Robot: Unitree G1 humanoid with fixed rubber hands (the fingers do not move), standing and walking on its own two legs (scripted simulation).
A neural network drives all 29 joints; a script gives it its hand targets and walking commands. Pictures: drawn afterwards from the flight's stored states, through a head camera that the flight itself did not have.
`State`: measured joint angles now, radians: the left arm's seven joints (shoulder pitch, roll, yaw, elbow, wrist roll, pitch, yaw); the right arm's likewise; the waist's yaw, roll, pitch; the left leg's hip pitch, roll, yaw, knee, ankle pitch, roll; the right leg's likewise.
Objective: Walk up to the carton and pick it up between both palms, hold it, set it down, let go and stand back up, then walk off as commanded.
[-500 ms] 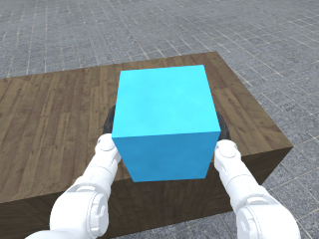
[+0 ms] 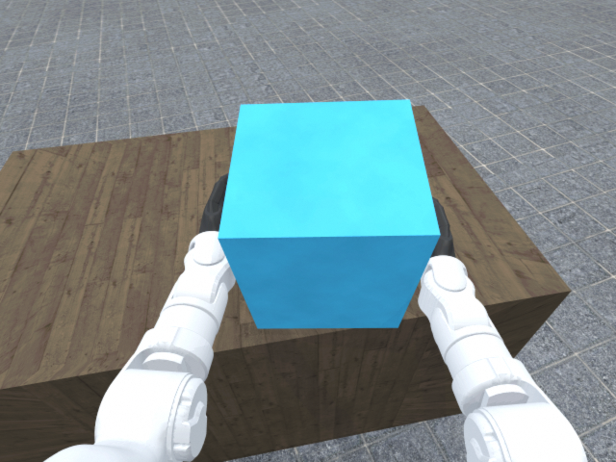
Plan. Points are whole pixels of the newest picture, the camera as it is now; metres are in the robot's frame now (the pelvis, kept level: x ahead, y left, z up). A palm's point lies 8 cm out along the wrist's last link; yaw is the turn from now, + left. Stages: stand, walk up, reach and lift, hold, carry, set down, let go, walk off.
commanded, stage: reach and lift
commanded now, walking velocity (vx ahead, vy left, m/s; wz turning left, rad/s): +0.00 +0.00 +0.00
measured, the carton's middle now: (325, 225) +0.40 +0.03 +0.11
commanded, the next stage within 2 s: none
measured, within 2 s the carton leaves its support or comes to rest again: neither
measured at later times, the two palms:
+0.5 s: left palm (195, 209) +0.37 +0.20 +0.16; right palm (433, 234) +0.38 -0.10 +0.13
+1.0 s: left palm (197, 161) +0.38 +0.18 +0.23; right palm (462, 202) +0.37 -0.12 +0.19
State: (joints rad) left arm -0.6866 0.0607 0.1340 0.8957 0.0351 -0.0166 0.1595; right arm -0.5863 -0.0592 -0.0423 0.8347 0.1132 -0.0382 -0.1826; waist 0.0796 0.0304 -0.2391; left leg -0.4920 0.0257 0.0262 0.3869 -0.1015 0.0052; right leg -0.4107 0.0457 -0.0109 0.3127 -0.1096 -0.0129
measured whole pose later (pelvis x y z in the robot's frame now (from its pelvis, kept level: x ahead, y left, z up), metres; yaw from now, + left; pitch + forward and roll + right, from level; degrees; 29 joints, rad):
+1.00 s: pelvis +0.00 +0.00 +0.00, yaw +2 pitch +3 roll -2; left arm -0.74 0.08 0.15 0.29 0.14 0.60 0.08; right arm -0.59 -0.07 -0.03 0.38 0.17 0.39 -0.25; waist 0.00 -0.03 -0.16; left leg -0.32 0.02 0.00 0.37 -0.11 0.01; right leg -0.22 0.05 -0.03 0.26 -0.11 -0.01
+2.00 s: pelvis +0.00 -0.01 +0.00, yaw +2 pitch +2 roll -2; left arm -0.79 0.05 0.21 0.24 0.23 0.79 0.05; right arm -0.70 -0.07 -0.07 0.46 0.20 0.52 -0.20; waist -0.01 -0.02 -0.18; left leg -0.30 0.02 -0.01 0.37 -0.11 0.01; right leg -0.20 0.05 -0.04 0.27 -0.12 -0.01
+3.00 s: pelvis +0.00 -0.01 +0.00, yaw +2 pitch +2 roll -2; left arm -0.79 0.05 0.21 0.26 0.23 0.79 0.05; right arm -0.72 -0.06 -0.08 0.47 0.20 0.55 -0.22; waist -0.01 -0.02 -0.18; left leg -0.30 0.02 -0.01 0.37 -0.11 0.01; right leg -0.20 0.05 -0.04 0.27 -0.12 -0.01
